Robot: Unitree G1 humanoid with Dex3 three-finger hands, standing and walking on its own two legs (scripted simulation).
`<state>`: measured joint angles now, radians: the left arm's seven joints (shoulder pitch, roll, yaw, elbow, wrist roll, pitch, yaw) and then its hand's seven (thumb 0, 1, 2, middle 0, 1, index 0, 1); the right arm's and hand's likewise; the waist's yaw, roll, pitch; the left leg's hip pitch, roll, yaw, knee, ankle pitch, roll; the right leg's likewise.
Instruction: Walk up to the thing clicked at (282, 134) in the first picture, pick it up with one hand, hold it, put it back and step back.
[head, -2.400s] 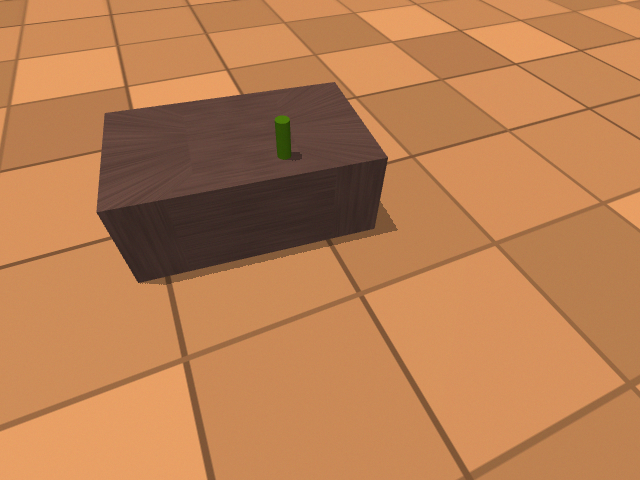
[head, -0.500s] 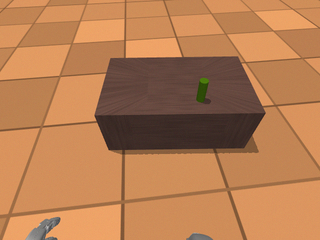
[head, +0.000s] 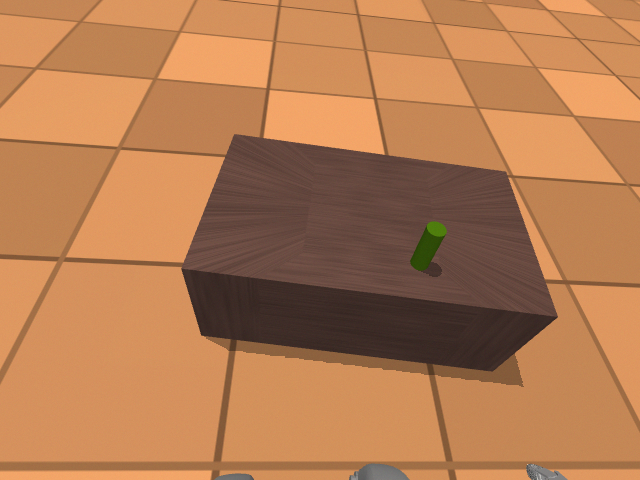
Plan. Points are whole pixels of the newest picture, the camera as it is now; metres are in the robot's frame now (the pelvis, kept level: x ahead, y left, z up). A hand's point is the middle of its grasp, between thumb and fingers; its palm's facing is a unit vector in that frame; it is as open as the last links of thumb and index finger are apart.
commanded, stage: walk up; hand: right
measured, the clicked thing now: (427, 247) +0.72 -0.29 -0.30
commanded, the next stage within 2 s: none
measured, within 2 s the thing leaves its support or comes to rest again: neither
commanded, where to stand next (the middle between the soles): +0.29 -0.07 m, yaw +1 degrees
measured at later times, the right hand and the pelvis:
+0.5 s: hand (544, 442) +0.22 -0.35 -0.14, palm faces -0.07 +0.93 -0.35, open 7.4 cm; pelvis +0.16 -0.08 +0.01, yaw +0 degrees
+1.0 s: hand (504, 369) +0.33 -0.32 -0.14, palm faces -0.06 +0.95 -0.32, open 7.4 cm; pelvis +0.21 -0.07 +0.00, yaw +1 degrees
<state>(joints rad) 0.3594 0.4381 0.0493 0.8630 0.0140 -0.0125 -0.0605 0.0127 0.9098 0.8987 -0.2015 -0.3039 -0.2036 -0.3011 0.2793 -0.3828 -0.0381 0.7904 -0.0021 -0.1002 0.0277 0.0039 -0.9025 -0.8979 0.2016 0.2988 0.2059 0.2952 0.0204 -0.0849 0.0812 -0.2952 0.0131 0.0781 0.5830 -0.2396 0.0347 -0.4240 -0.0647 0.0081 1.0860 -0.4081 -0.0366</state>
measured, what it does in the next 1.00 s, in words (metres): walks ahead: right foot, then left foot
